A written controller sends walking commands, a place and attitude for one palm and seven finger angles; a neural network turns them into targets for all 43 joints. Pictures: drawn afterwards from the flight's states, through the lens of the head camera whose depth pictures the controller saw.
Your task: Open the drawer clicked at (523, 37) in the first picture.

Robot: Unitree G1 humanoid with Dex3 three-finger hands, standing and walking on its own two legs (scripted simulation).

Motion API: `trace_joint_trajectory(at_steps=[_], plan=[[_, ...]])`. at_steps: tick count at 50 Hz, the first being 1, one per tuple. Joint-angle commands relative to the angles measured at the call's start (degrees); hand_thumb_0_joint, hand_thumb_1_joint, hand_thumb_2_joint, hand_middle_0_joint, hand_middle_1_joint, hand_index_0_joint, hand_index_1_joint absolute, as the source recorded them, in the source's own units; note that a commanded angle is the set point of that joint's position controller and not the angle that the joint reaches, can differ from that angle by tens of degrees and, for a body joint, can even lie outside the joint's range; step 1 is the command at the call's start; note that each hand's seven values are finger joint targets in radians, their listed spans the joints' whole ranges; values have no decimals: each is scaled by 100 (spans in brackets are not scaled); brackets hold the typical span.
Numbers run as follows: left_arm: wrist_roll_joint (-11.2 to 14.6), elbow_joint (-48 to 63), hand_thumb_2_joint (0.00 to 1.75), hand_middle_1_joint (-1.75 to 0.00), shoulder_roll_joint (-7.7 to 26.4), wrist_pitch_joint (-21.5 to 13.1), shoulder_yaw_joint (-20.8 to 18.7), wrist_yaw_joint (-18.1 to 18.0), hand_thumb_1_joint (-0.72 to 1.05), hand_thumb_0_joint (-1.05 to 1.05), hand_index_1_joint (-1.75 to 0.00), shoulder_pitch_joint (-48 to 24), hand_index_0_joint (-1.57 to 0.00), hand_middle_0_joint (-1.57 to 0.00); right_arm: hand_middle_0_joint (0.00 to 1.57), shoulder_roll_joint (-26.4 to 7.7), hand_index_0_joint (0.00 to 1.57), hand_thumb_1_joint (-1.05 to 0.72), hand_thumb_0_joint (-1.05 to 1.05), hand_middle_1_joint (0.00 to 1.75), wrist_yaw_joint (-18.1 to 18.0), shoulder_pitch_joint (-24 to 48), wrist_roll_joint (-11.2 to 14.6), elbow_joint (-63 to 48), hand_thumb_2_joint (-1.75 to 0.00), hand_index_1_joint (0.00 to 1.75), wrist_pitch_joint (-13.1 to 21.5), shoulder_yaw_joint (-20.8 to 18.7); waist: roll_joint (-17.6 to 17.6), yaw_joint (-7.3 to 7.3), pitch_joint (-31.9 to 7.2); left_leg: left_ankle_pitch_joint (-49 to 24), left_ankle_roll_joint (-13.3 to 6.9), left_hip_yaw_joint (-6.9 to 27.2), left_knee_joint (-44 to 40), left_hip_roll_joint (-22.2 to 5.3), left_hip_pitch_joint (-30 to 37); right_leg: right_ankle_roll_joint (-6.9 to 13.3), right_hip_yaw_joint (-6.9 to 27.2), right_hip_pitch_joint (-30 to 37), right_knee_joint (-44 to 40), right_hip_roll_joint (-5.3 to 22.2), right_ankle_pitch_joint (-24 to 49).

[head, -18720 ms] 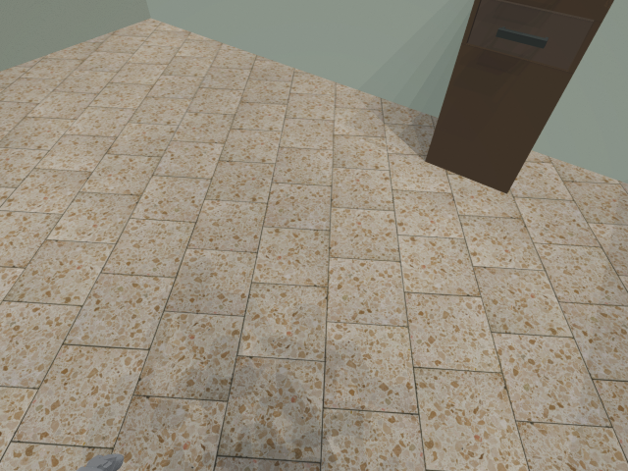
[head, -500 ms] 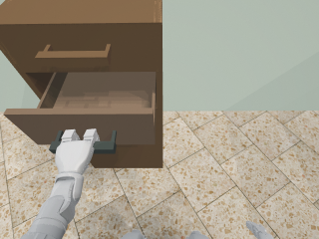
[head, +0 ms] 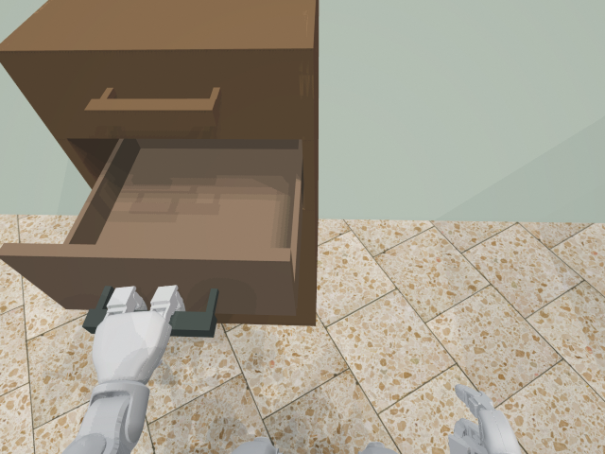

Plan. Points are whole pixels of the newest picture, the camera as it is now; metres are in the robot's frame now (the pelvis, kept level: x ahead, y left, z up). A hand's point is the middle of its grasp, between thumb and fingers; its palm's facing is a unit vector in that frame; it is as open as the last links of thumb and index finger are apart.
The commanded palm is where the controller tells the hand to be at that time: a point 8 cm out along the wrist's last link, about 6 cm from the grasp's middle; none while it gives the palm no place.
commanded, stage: pull the drawer open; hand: left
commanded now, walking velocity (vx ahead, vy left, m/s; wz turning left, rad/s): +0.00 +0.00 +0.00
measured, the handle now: (155, 308) +0.31 +0.24 -0.01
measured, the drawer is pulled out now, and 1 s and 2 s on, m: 0.23 0.30 0.29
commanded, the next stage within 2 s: open the thumb to release the handle in 0.92 s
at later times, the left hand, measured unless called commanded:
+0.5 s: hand (141, 388) +0.20 +0.23 -0.03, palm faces -0.02 -0.06 -1.00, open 5.9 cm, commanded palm +0.17 +0.24 +0.02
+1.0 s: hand (135, 409) +0.18 +0.23 -0.03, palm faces -0.06 -0.09 -0.99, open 6.1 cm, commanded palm +0.16 +0.24 +0.02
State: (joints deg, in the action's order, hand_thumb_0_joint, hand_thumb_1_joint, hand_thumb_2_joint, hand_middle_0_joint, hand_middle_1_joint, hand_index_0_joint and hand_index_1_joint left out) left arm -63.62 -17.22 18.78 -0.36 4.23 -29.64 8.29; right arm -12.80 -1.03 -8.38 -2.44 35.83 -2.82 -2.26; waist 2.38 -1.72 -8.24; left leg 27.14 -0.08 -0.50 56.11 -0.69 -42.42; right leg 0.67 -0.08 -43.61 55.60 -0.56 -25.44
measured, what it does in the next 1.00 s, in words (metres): stands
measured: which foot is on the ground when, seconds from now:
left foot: down 0.00-1.00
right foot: down 0.00-1.00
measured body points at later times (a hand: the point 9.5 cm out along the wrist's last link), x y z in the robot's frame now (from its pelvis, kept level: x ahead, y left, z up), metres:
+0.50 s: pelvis +0.00 -0.01 -0.01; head +0.05 -0.03 +0.44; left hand +0.20 +0.23 +0.02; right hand +0.19 -0.25 -0.11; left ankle +0.00 +0.12 -0.68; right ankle +0.02 -0.12 -0.68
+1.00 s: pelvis +0.01 -0.01 -0.01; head +0.06 -0.02 +0.43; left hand +0.18 +0.23 +0.03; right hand +0.21 -0.23 -0.11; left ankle +0.00 +0.12 -0.68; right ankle +0.02 -0.12 -0.68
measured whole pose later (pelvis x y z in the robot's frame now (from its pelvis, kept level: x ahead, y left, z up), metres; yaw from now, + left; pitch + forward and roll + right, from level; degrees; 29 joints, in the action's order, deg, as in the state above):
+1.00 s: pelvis +0.01 -0.01 -0.01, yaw -2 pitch +15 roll +0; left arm -61.0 3.9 19.6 -3.2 -0.1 -29.6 34.6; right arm -12.4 2.4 -8.0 -3.7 29.3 -4.6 -1.0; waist 1.6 -1.4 -9.7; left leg 30.8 0.4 -1.9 60.7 -1.8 -44.7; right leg 1.2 1.4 -47.1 61.0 -1.8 -28.7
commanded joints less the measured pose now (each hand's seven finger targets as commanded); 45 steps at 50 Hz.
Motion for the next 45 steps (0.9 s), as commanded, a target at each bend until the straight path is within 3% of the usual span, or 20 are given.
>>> trace_joint_trajectory(at_steps=[1,4,7,9,11,13,19,20,22,25,27,29,31,34,36,40,42,45], plan=[[119,1284,90,-135,730,-12,-464,-244,90,0,-135,-521,-40,-40,20,-672,20,-90,0,30,-82,347,3,-822,-90,30,287,-223,-201,38,-1367,-1493,-105,-60,-710,189,1081,211,-155,641,-796,-152,1450],[163,1314,90,-135,916,-25,-704,-219,90,0,-135,-159,-40,-40,20,-681,20,-90,0,30,-108,405,6,-853,-90,30,300,-202,-232,-35,-1344,-1437,-107,-61,-705,206,979,215,-114,734,-816,-146,1443],[190,1446,90,-135,818,-68,-600,-190,90,0,-135,-109,-40,-40,20,-650,20,-90,0,30,-115,450,5,-879,-90,30,319,-177,-190,-27,-1218,-1207,-111,-84,-704,221,889,194,-93,651,-841,-122,1244],[195,1467,90,-135,995,-87,-842,-204,90,0,-135,223,-40,-40,20,-662,20,-90,0,30,-119,456,-1,-890,-90,30,315,-185,-189,-93,-1298,-1295,-110,-83,-681,223,875,217,-73,746,-811,-136,1331],[226,1600,90,-135,921,-104,-791,-201,90,0,-135,432,-40,-40,20,-636,20,-90,0,30,-107,462,2,-910,-90,30,318,-188,-274,-75,-1252,-1260,-118,-114,-632,229,840,196,-40,747,-823,-118,1416],[208,1714,90,-135,905,-111,-836,-221,90,0,-135,880,-40,-40,20,-615,20,-90,0,30,-87,503,-3,-971,-90,30,306,-182,-128,-161,-1244,-1330,-94,-117,-636,234,830,221,-38,747,-758,-134,1446],[213,2074,90,-135,911,-121,-862,-308,90,0,-135,961,-40,-40,20,-653,20,-90,0,30,-59,548,-46,-1041,-90,30,272,-172,-111,-95,-1179,-1229,-99,-68,-562,207,772,231,-84,541,-672,-125,1289],[185,2141,90,-135,993,-136,-951,-339,90,0,-135,1116,-40,-40,20,-639,20,-90,0,30,-54,562,-55,-1050,-90,30,265,-170,-52,-160,-1265,-1263,-90,-90,-535,209,798,229,-49,530,-627,-125,1310],[209,2167,90,-135,871,-115,-856,-347,90,0,-135,1426,-40,-40,20,-626,20,-90,0,30,-38,566,-51,-1088,-90,30,253,-177,-120,-153,-1216,-1248,-92,-109,-499,222,767,219,-37,530,-639,-120,1348],[239,2277,90,-135,992,-134,-1007,-365,90,0,-135,1559,-40,-40,20,-635,20,-90,0,30,-47,575,-61,-1098,-90,30,236,-165,-221,-161,-1215,-1245,-95,-102,-460,226,714,214,-13,535,-599,-113,1406],[241,2466,90,-135,870,-152,-855,-357,90,0,-135,1748,-40,-40,20,-625,20,-90,0,30,-11,591,-68,-1153,-90,30,233,-165,-74,-178,-1252,-1266,-91,-99,-442,221,748,226,-15,493,-561,-113,1387],[255,2538,90,-135,977,-162,-999,-378,90,0,-135,2007,-40,-40,20,-630,20,-90,0,30,-5,578,-69,-1204,-90,30,222,-164,-85,-203,-1281,-1355,-99,-86,-426,216,757,242,-31,547,-536,-121,1481],[249,2601,90,-135,766,-195,-789,-361,90,0,-135,2235,-40,-40,20,-605,20,-90,0,30,31,567,-84,-1241,-90,30,206,-165,-166,-179,-1209,-1450,-99,-80,-376,202,764,232,-64,466,-471,-126,1589],[282,2747,90,-135,911,-261,-972,-380,90,0,-135,2568,-40,-40,20,-617,20,-90,0,30,56,600,-94,-1317,-90,30,192,-150,-211,-230,-1206,-1426,-104,-62,-345,202,684,239,-40,473,-450,-118,1576],[263,2731,90,-135,745,-278,-801,-359,90,0,-135,2740,-40,-40,20,-591,20,-90,0,30,98,549,-101,-1345,-90,30,183,-147,-183,-223,-1077,-1342,-100,-62,-339,198,683,240,-77,349,-422,-129,1410],[280,2931,90,-135,786,-290,-832,-340,90,0,-135,3302,-40,-40,20,-579,20,-90,0,30,181,574,-105,-1478,-90,30,143,-104,-50,-348,-1223,-1634,-88,-61,-328,191,740,271,-26,431,-333,-147,1594],[315,3056,90,-135,756,-299,-771,-313,90,0,-135,3435,-40,-40,20,-582,20,-90,0,30,223,545,-112,-1511,-90,30,125,-112,-88,-314,-1193,-1724,-92,-64,-279,186,758,267,24,407,-338,-150,1733],[324,3083,90,-135,762,-370,-853,-309,90,0,-135,4059,-40,-40,20,-539,20,-90,0,30,274,581,-99,-1573,-90,30,111,-79,11,-437,-1202,-2050,-85,-56,-288,167,749,285,45,512,-266,-168,1951]])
